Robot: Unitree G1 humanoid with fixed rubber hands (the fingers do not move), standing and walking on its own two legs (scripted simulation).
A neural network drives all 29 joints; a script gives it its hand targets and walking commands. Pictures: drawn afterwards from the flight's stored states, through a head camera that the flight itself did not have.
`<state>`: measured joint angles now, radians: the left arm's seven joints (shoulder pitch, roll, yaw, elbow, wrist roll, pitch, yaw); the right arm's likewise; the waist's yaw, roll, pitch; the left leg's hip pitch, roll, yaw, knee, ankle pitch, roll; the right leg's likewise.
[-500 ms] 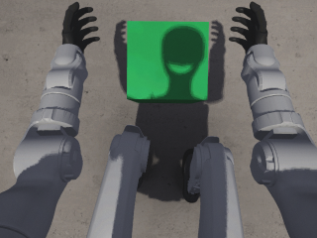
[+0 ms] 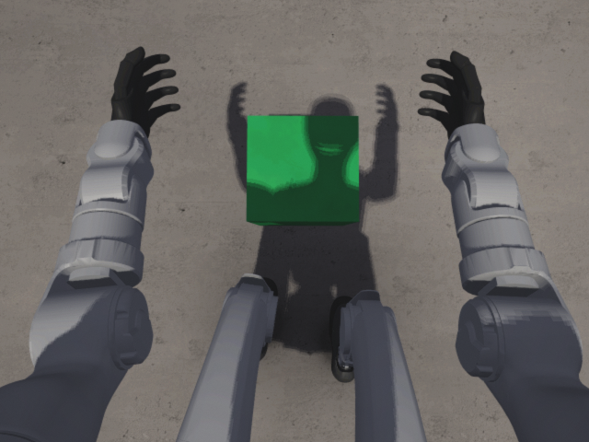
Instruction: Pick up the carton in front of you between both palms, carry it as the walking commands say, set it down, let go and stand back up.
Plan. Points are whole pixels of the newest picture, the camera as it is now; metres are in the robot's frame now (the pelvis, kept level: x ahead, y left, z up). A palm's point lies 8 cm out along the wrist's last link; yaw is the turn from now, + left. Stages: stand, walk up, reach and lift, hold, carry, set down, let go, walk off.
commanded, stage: set down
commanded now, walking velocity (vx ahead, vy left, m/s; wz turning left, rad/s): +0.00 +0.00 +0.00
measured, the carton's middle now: (301, 179) +0.47 +0.04 -0.45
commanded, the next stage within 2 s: let go in 0.12 s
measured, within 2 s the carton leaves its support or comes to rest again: neither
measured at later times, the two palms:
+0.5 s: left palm (55, 161) +0.39 +0.26 +0.01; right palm (530, 181) +0.42 -0.17 +0.01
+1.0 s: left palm out of the picture +0.25 +0.23 +0.12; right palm out of the picture +0.27 -0.24 +0.12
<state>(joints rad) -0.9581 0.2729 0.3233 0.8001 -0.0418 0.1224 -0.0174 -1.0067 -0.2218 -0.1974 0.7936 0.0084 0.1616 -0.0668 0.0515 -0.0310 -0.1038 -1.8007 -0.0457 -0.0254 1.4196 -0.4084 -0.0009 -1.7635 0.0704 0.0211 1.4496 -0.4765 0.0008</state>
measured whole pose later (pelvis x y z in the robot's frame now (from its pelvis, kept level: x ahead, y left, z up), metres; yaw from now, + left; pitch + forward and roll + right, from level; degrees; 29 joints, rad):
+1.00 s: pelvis +0.10 -0.01 +0.20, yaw +1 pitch +6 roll +0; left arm 0.24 0.21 0.05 0.45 -0.03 0.00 -0.08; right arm 0.22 -0.21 -0.05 0.45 -0.03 0.01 0.03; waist 0.01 0.00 -0.02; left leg -0.32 -0.04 -0.07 0.43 -0.21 0.00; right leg -0.29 0.04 0.05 0.45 -0.27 -0.02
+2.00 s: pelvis +0.12 +0.01 +0.19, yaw -1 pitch +0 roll +0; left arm 0.18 0.34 0.03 0.75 0.03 0.01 0.02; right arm 0.14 -0.33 -0.04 0.84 -0.03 -0.01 -0.02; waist -0.01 -0.04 0.00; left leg -0.16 -0.04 -0.01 0.45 -0.28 0.03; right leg -0.13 0.02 0.07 0.45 -0.31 0.00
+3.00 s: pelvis +0.09 +0.00 +0.20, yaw -1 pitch -3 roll +0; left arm 0.14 0.38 0.02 1.00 0.03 -0.01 0.02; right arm 0.12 -0.37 -0.02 1.04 -0.02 -0.01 -0.02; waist -0.01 -0.02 0.02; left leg -0.11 -0.02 -0.03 0.36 -0.20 0.01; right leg -0.07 0.03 0.06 0.34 -0.22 -0.01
